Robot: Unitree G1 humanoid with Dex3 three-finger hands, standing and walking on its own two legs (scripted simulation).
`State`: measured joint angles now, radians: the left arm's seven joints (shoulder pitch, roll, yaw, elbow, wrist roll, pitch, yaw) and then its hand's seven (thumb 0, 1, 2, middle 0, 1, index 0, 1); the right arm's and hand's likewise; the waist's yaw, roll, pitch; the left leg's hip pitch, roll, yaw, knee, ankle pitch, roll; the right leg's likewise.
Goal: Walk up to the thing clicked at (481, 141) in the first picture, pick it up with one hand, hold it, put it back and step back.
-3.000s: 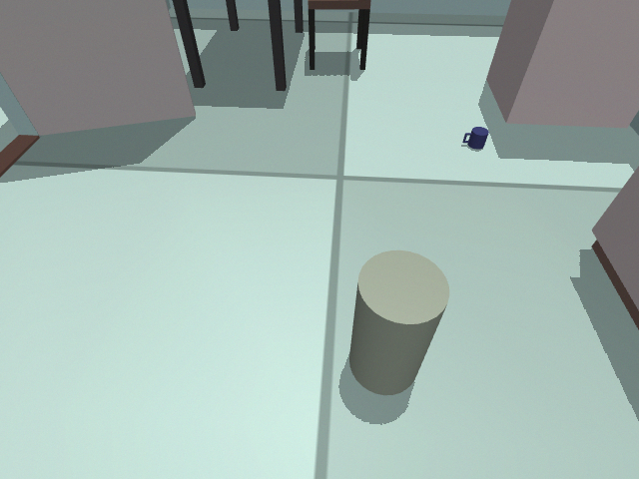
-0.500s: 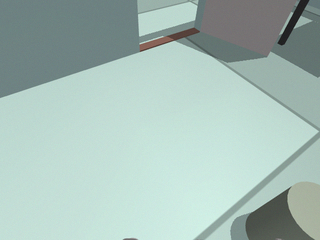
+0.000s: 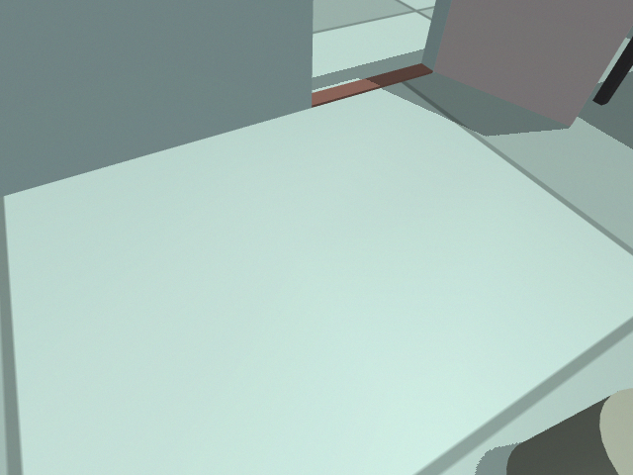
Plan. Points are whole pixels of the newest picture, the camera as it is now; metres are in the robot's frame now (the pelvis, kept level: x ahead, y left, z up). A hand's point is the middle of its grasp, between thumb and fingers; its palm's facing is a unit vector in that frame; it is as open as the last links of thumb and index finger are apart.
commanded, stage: walk up
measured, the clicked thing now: out of the picture +0.46 -2.05 -0.71
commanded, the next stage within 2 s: stand in 0.50 s
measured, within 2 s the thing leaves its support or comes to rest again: neither
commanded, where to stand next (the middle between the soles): +0.07 -0.04 m, yaw -1 degrees
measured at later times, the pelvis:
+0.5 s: pelvis +0.00 -0.02 +0.02, yaw +1 degrees
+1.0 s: pelvis +0.00 -0.02 +0.03, yaw +0 degrees
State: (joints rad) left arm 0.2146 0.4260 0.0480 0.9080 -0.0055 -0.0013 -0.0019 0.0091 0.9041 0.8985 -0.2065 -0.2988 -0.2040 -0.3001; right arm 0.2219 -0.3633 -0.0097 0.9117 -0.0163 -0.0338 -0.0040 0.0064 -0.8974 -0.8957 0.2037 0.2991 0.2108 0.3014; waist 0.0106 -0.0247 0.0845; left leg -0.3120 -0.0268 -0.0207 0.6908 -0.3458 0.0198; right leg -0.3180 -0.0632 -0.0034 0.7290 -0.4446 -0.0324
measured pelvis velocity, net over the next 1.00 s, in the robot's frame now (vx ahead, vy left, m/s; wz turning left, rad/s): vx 0.00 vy -0.02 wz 0.00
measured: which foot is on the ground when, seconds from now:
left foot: down 0.00-1.00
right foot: down 0.00-1.00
